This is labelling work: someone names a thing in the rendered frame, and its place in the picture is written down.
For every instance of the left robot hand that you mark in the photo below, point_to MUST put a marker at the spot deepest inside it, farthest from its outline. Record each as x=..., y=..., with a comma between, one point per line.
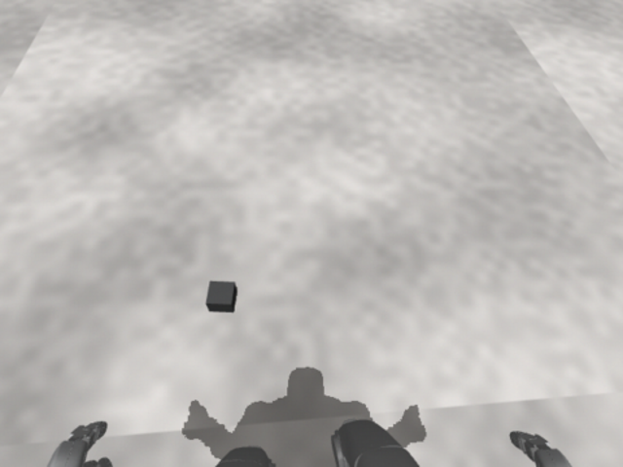
x=73, y=453

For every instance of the right robot hand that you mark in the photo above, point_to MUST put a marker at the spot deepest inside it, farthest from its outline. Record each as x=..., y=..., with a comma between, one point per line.
x=538, y=450

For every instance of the small box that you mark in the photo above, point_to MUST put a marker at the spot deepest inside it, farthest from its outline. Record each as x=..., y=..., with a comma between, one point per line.
x=221, y=296

